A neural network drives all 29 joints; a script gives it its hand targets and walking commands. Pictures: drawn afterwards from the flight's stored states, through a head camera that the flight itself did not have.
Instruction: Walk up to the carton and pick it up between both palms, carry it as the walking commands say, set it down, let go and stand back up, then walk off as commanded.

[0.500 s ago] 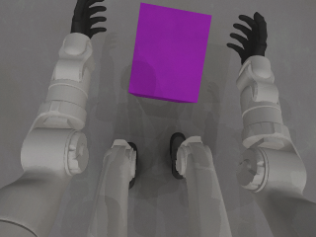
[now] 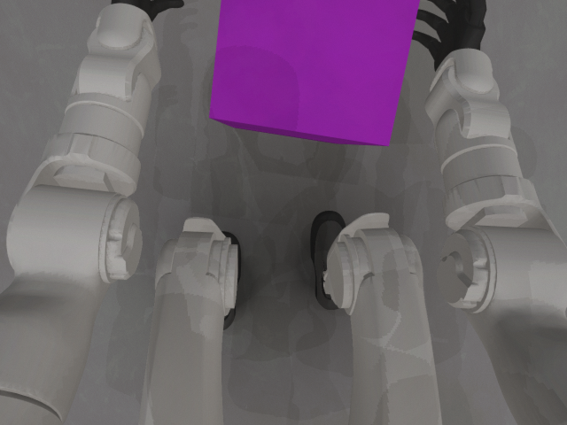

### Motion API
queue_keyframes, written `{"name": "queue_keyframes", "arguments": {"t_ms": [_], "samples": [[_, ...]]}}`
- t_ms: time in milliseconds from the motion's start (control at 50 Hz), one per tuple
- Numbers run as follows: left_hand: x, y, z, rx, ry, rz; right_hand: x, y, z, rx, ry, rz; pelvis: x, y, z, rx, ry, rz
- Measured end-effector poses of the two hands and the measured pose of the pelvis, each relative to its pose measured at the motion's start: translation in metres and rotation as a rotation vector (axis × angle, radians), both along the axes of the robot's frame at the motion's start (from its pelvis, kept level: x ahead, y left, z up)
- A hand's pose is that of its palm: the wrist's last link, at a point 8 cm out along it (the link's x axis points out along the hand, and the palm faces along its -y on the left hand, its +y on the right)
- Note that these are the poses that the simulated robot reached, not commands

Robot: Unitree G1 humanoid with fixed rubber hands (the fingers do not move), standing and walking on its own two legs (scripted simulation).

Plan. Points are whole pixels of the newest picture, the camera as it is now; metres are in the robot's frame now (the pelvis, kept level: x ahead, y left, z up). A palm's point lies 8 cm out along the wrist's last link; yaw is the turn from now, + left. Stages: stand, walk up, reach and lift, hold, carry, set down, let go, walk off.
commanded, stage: reach and lift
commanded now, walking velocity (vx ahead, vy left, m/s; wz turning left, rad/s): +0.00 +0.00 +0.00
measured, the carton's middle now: (304, 48) +0.54 -0.04 -0.28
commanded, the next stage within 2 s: none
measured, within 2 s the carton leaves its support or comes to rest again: leaves its support in 1.64 s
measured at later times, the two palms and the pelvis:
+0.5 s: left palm (157, 24) +0.55 +0.14 -0.22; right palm (434, 60) +0.51 -0.21 -0.21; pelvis +0.00 +0.00 -0.05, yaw +0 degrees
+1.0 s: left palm (190, 25) +0.55 +0.10 -0.22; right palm (421, 58) +0.51 -0.19 -0.21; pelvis -0.01 +0.00 -0.04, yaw -1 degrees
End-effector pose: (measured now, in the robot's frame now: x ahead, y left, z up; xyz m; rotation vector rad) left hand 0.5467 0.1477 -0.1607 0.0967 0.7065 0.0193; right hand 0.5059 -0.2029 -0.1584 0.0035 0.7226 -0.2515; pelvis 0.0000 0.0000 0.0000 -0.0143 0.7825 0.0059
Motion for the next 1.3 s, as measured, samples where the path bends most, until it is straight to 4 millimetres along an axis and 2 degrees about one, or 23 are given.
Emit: {"name": "queue_keyframes", "arguments": {"t_ms": [180,240,300,660,780,980,1160,1300], "samples": [[-0.001,-0.004,-0.049,-0.009,0.017,-0.004,-0.002,0.000,-0.049,0.001,0.025,-0.007,-0.004,0.003,-0.032,-0.006,-0.055,0.004],[-0.001,-0.004,-0.060,-0.013,0.011,-0.003,-0.001,-0.001,-0.059,0.002,0.020,-0.015,-0.005,0.003,-0.040,-0.008,-0.069,0.004],[-0.001,-0.005,-0.064,-0.023,0.002,0.000,0.001,-0.005,-0.062,-0.012,0.016,-0.018,-0.005,0.003,-0.045,-0.010,-0.085,0.008],[0.002,-0.011,-0.050,-0.017,0.006,-0.015,-0.001,0.003,-0.053,0.008,0.014,-0.008,-0.007,0.004,-0.043,-0.008,-0.089,0.006],[0.001,-0.021,-0.052,-0.022,0.007,-0.028,0.002,0.014,-0.054,0.013,0.011,0.010,-0.008,0.003,-0.043,-0.005,-0.092,0.004],[-0.001,-0.046,-0.055,-0.040,0.001,-0.059,0.003,0.015,-0.054,-0.005,0.013,0.001,-0.007,0.002,-0.040,-0.008,-0.093,-0.001],[-0.001,-0.047,-0.053,-0.019,0.005,-0.046,0.002,0.016,-0.053,-0.006,0.015,-0.014,-0.006,0.001,-0.038,-0.004,-0.092,-0.003],[0.001,-0.044,-0.050,-0.018,0.031,-0.032,0.006,0.021,-0.052,0.017,0.025,-0.004,-0.005,0.000,-0.046,-0.001,-0.108,0.008]]}}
